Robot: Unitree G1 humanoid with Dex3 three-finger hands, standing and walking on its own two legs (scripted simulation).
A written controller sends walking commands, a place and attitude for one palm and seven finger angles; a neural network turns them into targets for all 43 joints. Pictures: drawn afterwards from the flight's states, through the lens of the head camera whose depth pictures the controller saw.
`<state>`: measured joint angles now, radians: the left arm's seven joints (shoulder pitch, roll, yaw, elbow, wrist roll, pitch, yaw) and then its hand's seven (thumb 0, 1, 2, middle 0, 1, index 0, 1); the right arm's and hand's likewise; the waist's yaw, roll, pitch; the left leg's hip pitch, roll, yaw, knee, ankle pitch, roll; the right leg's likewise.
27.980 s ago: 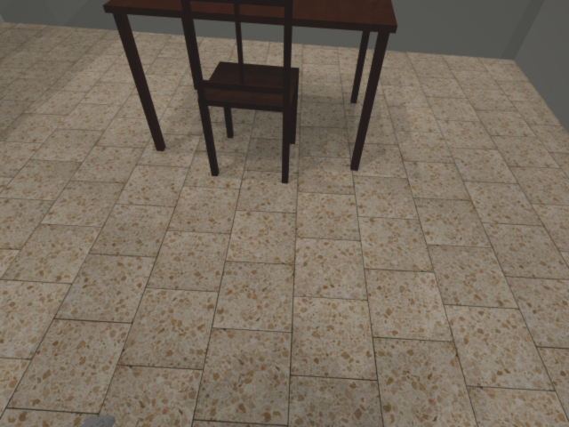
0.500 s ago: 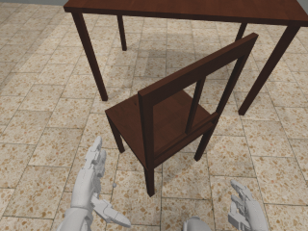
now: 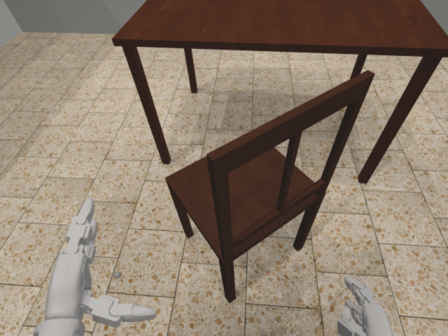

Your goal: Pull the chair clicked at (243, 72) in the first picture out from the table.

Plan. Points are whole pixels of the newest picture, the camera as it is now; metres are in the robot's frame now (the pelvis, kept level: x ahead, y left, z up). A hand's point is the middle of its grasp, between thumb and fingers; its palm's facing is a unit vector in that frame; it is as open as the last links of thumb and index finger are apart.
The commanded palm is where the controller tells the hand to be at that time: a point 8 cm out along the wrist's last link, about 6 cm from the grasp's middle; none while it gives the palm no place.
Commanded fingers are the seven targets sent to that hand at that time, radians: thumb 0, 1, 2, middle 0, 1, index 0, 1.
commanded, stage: draw the hand back to the body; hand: left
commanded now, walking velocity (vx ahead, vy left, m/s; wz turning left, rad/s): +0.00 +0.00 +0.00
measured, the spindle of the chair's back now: (287, 176) +0.49 -0.11 -0.05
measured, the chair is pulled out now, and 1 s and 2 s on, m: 0.45 0.45 0.45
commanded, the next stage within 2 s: step back with the hand held close in 0.92 s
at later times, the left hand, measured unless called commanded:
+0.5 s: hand (28, 237) +0.21 +0.25 +0.18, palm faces +0.43 -0.78 -0.44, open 10.0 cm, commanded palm +0.16 +0.30 +0.20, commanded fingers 0.00 0.86 0.88 -0.19 -0.29 -0.19 -0.29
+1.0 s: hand (8, 231) +0.21 +0.27 +0.19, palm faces +0.46 -0.78 -0.43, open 7.4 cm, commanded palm +0.16 +0.31 +0.20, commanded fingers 0.00 0.90 0.90 -0.20 -0.30 -0.20 -0.30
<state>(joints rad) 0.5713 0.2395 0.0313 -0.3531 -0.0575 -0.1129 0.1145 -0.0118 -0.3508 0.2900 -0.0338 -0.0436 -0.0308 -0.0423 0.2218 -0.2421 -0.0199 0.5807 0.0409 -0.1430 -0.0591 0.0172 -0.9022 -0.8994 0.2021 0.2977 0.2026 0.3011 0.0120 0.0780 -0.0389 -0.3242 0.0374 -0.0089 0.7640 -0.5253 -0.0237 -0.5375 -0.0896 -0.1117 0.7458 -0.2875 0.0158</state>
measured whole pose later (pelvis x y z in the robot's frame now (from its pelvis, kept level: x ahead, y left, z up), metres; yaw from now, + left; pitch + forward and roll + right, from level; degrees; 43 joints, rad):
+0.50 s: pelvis +0.01 +0.01 +0.03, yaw -2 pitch -2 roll -1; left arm 0.53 0.33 0.29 -0.42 -0.03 -0.13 0.18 0.00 0.52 0.71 -0.16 -0.23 -0.16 -0.22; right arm 0.18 -0.22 -0.02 0.66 0.02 -0.16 -0.05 0.02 -0.90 -0.90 0.20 0.30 0.20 0.30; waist 0.07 0.10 0.03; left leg -0.02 0.04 0.03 0.46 -0.41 -0.02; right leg -0.26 -0.06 -0.09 0.49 -0.19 0.03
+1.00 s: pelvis +0.01 +0.02 +0.03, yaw -3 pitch -3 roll -1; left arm 0.50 0.33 0.34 -0.43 -0.04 -0.14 0.17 0.01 0.89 0.89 -0.21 -0.30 -0.21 -0.30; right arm 0.19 -0.22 -0.03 0.69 0.01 -0.16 -0.04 0.02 -0.90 -0.90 0.20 0.30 0.20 0.30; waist 0.07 0.08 0.04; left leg 0.02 0.03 0.05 0.44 -0.39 0.00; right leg -0.23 -0.06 -0.08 0.46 -0.17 0.04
